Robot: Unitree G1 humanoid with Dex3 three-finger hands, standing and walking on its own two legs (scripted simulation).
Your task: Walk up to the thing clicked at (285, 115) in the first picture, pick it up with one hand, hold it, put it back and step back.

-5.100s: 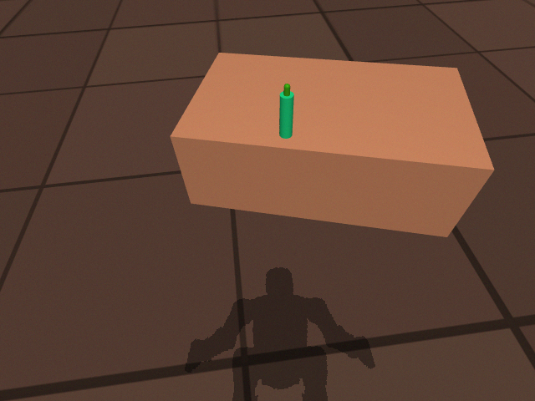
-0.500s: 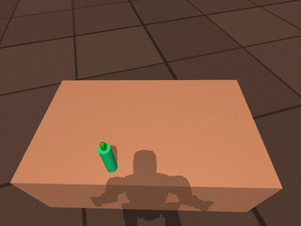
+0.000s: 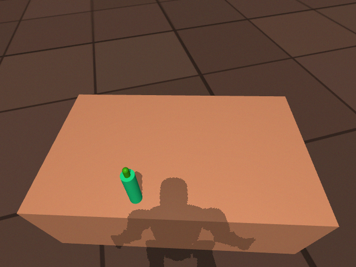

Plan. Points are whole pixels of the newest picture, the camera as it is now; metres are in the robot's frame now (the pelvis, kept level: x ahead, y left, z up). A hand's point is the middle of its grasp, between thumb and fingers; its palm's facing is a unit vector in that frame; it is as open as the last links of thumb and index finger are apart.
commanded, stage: stand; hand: left
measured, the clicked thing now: (131, 184) +0.44 +0.20 -0.25
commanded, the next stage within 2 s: none
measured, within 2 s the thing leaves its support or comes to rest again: neither
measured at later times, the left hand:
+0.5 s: hand out of the picture +0.09 +0.24 -0.15, palm faces -0.01 -0.94 -0.35, open 7.4 cm
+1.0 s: hand out of the picture +0.09 +0.24 -0.15, palm faces -0.01 -0.94 -0.35, open 7.4 cm
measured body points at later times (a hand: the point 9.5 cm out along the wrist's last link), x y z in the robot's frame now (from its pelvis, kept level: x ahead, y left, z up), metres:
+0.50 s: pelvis +0.01 -0.01 +0.00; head +0.02 -0.02 +0.45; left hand +0.09 +0.29 -0.12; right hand +0.08 -0.31 -0.14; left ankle -0.04 +0.14 -0.74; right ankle +0.05 -0.12 -0.74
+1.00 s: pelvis +0.01 -0.01 +0.00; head +0.02 -0.02 +0.45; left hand +0.09 +0.29 -0.13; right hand +0.07 -0.31 -0.14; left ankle -0.04 +0.14 -0.74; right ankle +0.05 -0.12 -0.74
